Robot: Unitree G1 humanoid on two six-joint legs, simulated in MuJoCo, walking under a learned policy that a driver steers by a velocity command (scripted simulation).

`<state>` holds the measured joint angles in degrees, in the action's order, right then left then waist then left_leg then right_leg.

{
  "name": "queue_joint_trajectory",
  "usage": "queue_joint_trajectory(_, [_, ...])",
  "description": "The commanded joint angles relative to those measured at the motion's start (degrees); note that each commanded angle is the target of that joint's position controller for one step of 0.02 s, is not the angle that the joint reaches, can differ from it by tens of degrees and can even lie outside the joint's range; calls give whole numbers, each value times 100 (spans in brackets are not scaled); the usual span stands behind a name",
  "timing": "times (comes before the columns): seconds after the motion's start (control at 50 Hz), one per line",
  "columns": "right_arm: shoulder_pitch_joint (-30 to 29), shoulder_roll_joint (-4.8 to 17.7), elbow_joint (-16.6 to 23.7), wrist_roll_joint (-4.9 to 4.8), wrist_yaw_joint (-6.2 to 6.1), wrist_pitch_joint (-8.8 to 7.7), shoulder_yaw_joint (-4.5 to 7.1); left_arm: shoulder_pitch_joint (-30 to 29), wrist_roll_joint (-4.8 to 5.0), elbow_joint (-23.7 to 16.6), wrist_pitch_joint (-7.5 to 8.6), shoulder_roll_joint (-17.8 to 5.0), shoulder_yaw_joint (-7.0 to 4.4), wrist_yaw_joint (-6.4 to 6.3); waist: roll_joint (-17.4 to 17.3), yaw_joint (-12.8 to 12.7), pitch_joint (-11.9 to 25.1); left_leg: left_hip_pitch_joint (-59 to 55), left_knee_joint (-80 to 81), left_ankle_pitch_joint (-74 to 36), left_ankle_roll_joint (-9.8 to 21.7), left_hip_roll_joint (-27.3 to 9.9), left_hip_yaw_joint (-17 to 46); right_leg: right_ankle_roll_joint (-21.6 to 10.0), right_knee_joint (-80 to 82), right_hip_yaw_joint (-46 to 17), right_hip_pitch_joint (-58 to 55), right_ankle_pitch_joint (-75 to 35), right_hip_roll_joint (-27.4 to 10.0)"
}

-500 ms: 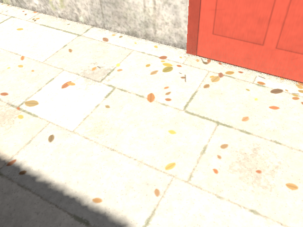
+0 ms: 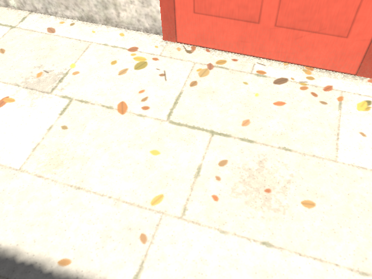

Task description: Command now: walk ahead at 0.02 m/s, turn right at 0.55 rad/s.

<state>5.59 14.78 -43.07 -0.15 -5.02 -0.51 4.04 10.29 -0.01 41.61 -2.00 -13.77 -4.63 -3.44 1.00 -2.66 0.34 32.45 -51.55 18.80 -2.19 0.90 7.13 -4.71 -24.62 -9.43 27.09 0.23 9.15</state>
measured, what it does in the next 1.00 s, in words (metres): steps on the spot, turning right: left foot, then right foot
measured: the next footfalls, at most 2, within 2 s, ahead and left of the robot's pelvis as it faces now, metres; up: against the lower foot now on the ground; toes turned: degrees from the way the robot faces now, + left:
left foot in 0.16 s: +0.08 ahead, +0.14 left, +0.00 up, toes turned -10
right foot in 0.54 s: -0.03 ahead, -0.11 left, +0.00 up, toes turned -22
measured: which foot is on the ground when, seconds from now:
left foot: up 0.00-0.14, down 0.16-0.54, up 0.56-0.92, down 0.94-1.00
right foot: down 0.00-0.14, up 0.16-0.52, down 0.54-1.00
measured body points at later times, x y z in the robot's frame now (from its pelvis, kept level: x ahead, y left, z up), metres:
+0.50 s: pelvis -0.03 +0.02 +0.00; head -0.02 +0.02 +0.45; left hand +0.22 +0.21 -0.08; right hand +0.04 -0.28 -0.09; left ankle +0.04 +0.15 -0.73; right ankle -0.06 -0.10 -0.71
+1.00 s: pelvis -0.05 +0.01 +0.00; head -0.04 +0.02 +0.45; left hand +0.21 +0.14 -0.10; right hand -0.02 -0.29 -0.09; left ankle +0.02 +0.13 -0.73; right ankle -0.07 -0.10 -0.73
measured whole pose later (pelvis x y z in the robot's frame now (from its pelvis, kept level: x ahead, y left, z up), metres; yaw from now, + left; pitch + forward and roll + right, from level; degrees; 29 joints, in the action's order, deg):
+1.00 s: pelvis -0.05 +0.01 +0.00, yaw -24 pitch +1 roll -1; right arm 11.7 12.4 -39.6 0.2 -1.9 -0.5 2.5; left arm 8.7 -1.3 37.0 1.0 -10.8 -0.5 -0.5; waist 1.3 0.0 0.7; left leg 18.4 -34.7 16.8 -1.7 -2.1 1.7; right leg -1.7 -33.8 -1.2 18.4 15.9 3.2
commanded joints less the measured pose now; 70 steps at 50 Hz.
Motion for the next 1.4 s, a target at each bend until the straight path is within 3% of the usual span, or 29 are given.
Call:
queue_joint_trajectory(0.02, [207, 461, 340, 22, 6, -96, 84, -178, -40, -627, -33, -896, -245, -38, 727, 75, 920, -388, 332, -94, -20, 106, -155, -339, 982, -1877, -891, 2261, -1396])
queue_joint_trajectory(0.08, [336, 469, 288, -72, 82, -145, 82, -166, 10, -754, -93, -756, -239, -21, 791, 23, 810, -777, 981, 62, 108, 145, -174, -410, 994, -2100, -1009, 2263, -1415])
queue_joint_trajectory(0.14, [927, 585, 145, -19, 188, -195, 163, -251, 116, -852, -128, -816, -276, -19, 803, 343, 642, -2002, 2545, -617, 419, 23, -280, -158, 803, -1917, -481, 2683, -988])
queue_joint_trajectory(0.16, [1196, 884, 147, 105, 191, -186, 260, -199, 127, -901, -134, -629, -234, -8, 93, 378, 749, -2681, 2958, -442, 817, -1011, 568, 79, -294, -1384, 199, 3263, -591])
queue_joint_trajectory(0.18, [919, 1258, 249, 260, 176, -168, 343, -392, 230, -1099, -46, -630, -263, 49, -1994, 246, 366, -2441, 3539, -1433, 1635, -2199, 2016, 346, -2082, 255, 1369, 3493, 323])
queue_joint_trajectory(0.2, [439, 1010, 550, 393, 124, -183, 334, -418, 57, -1036, 86, -1022, -369, 147, -1871, 256, 310, -2046, 3618, -1450, 1884, -2603, 2366, 590, -3402, 145, 1635, 3274, -197])
queue_joint_trajectory(0.22, [58, 677, 735, 320, 51, -176, 246, -261, 101, -860, 97, -1107, -398, 229, -1218, 134, 400, -1912, 3412, -1300, 1583, -2202, 1690, 657, -4111, 171, 1298, 2806, -331])
queue_joint_trajectory(0.24, [-184, 511, 838, 184, 23, -163, 181, -39, 90, -676, 36, -954, -351, 251, -778, 28, 354, -1754, 3285, -1251, 1246, -1756, 1067, 718, -4574, 309, 1082, 2474, -376])
queue_joint_trajectory(0.28, [-218, 384, 960, 37, -4, -134, 62, 160, 97, -642, -85, -677, -223, 265, -670, 110, 138, -1657, 3306, -1257, 1215, -1456, 447, 845, -5296, 536, 1126, 2120, -498])
queue_joint_trajectory(0.36, [360, 681, 897, 127, -9, 22, 140, -613, 93, -1101, -60, -426, -23, 240, -967, 572, 168, -2318, 3223, -1163, 1298, -1294, -120, 1045, -3710, 1045, 1063, 1838, -899])
queue_joint_trajectory(0.42, [520, 987, 860, 73, 50, 82, 256, -666, 106, -1241, -21, -390, 66, 352, -1232, 689, 286, -2270, 3131, -1200, 1423, -1567, -226, 955, -2577, 1297, 306, 2401, -1041])
queue_joint_trajectory(0.52, [594, 902, 659, -199, 85, 99, 261, 299, 75, -986, 6, -680, -76, 426, -1149, 235, 455, -1768, 2290, -1892, 1004, -1687, -503, 286, -332, 1382, -1397, 1380, -745])
queue_joint_trajectory(0.54, [740, 654, 608, -121, 105, 116, 233, 613, 27, -943, 54, -984, -197, 385, -139, 181, 497, -909, 1127, -926, 468, -1294, -1105, -31, 102, 398, -2248, 107, -1265])
queue_joint_trajectory(0.56, [360, 300, 1042, 137, 104, 67, 102, 586, -29, -1031, 45, -1724, -360, 304, 2073, 203, 316, 1105, -237, 1465, -162, -317, -1654, -1023, 324, -1850, -2724, -1181, -2893])
queue_joint_trajectory(0.58, [-486, 609, 1227, 129, 62, 11, 192, 835, -214, -1141, 174, -1401, -265, 333, 1452, -364, 618, 1301, -1160, 1902, -183, -237, -627, -1528, 622, -2345, -2428, -527, -3123])
queue_joint_trajectory(0.6, [-535, 648, 1161, 17, 87, 20, 219, 588, -251, -1153, 263, -1205, -182, 313, 1043, -195, 466, 1337, -1503, 1444, -91, -340, -422, -1289, 673, -1933, -2228, 224, -2896])
queue_joint_trajectory(0.64, [-142, 575, 835, 48, 74, 71, 239, -83, -54, -1260, 318, -957, -103, 223, 591, 123, 301, 1255, -1506, 550, -83, -482, -310, -714, 618, -1264, -1889, 1025, -2382])
queue_joint_trajectory(0.72, [298, 522, 659, 63, 103, 36, 240, -317, -98, -1293, 325, -651, 58, 220, 725, 344, 581, 377, -1634, -303, -212, -354, -495, -663, 538, -587, -1297, 418, -1898])
queue_joint_trajectory(0.82, [-5, 304, 794, 8, 129, -13, 66, -108, -100, -1166, 286, -686, 47, 249, 788, 54, 388, -101, -19, -4, -181, -435, -521, -822, 516, -752, -1342, 930, -1938])
queue_joint_trajectory(0.92, [505, 163, 632, -6, 281, -98, -29, -181, -26, -851, 302, -304, 232, 324, 597, 295, 257, -1813, 2236, -750, 60, -311, -772, -618, 221, -488, -855, 1213, -1822])
queue_joint_trajectory(0.96, [367, 797, 895, 135, 281, -139, 62, 123, -90, -791, 391, -411, 194, 288, -133, 60, 293, -2159, 2341, -2694, 342, -863, 22, -90, -378, -129, -690, 1462, -1313])
queue_joint_trajectory(0.98, [150, 1054, 908, 53, 303, -108, 154, 270, -182, -805, 434, -321, 188, 268, -1073, -213, 353, -1900, 2356, -2390, 689, -958, 288, 204, -510, 586, -727, 1691, -778])
queue_joint_trajectory(1.02, [103, 614, 1024, -14, 355, -68, 72, -280, -194, -880, 403, -419, 123, 160, -1272, 41, 328, -1436, 2734, -1555, 888, -1038, 702, 452, -920, 976, -1073, 1599, -700])
queue_joint_trajectory(1.14, [138, 667, 1324, -124, 213, 66, 149, -99, -125, -781, 310, -289, -11, 116, -693, 49, 248, -826, 2273, -1145, 791, -679, 744, 195, -718, 954, -1333, 1620, -877])
queue_joint_trajectory(1.18, [-1, 499, 1476, -115, 240, 128, 109, 64, -125, -710, 297, -448, -79, 110, 122, 44, 281, -347, 1451, -830, 474, -204, 140, -126, -45, 407, -1594, 1655, -1485])
queue_joint_trajectory(1.22, [121, 491, 1517, 0, 322, 81, 112, 14, -67, -740, 271, -687, -128, 78, 1217, 117, 413, 341, -37, 790, 147, -35, -599, -946, 522, -1006, -2004, 882, -2930])
queue_joint_trajectory(1.28, [100, 435, 1430, -91, 457, 142, 112, -100, -115, -845, 383, -833, -138, -32, 361, 118, 383, 590, -1608, 1312, 21, -539, -351, -1138, 496, -667, -1957, -190, -3181])
queue_joint_trajectory(1.34, [55, 254, 1400, -73, 507, 220, -8, -557, -22, -823, 351, -939, -145, -16, 541, 191, 261, -416, -512, 745, 101, -557, -807, -686, 412, 697, -1304, -261, -2458])
queue_joint_trajectory(1.4, [186, 300, 1427, -137, 614, 217, 1, -284, 32, -636, 196, -1086, -184, 20, 690, 171, 456, -1105, 757, 263, 168, -278, -1229, -661, 166, 986, -1517, -102, -2517])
